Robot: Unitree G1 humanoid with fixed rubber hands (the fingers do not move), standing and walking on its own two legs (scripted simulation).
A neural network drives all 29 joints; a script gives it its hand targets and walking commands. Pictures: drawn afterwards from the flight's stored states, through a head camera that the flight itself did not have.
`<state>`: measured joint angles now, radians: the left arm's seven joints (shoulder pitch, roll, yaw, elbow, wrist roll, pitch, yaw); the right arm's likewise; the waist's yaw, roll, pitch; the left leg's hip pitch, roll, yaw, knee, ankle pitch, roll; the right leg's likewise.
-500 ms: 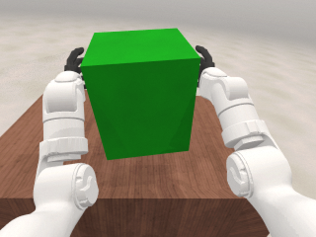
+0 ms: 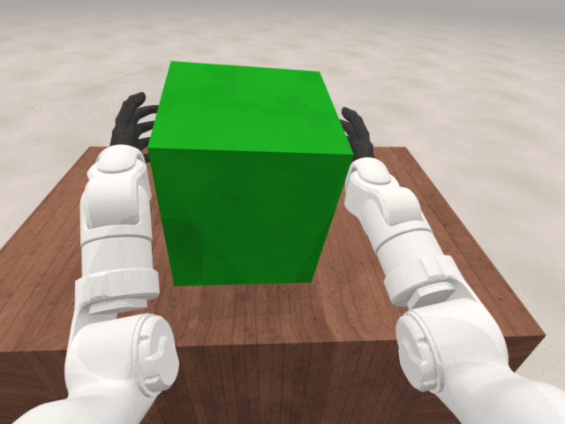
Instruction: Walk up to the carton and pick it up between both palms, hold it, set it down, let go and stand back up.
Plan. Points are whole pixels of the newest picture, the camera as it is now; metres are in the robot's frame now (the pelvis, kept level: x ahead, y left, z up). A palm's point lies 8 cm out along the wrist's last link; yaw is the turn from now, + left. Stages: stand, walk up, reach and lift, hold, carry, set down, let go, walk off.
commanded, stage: set down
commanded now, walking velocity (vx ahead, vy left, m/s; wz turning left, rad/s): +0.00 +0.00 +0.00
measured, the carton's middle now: (246, 179) +0.41 +0.04 +0.21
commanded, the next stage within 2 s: none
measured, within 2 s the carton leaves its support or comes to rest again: neither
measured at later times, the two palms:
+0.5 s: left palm (157, 183) +0.40 +0.16 +0.21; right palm (358, 191) +0.41 -0.14 +0.18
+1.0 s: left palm (147, 196) +0.40 +0.18 +0.19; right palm (349, 180) +0.41 -0.12 +0.20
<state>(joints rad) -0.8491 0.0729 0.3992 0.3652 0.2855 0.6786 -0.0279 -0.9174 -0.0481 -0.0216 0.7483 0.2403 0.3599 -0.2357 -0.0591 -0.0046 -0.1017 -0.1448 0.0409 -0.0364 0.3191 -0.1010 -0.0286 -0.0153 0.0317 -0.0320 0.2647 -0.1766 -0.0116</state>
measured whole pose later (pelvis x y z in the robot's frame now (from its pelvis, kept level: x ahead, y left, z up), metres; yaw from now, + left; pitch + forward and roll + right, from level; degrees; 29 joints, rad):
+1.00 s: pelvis +0.01 +0.00 +0.00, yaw +0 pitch -3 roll -1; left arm -0.76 -0.01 0.40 0.38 0.31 0.57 0.03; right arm -0.88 -0.04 -0.09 0.86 0.14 0.20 -0.14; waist -0.04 -0.09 -0.04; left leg -0.14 0.04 -0.03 0.31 -0.11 -0.04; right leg -0.02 0.03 -0.03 0.27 -0.19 -0.01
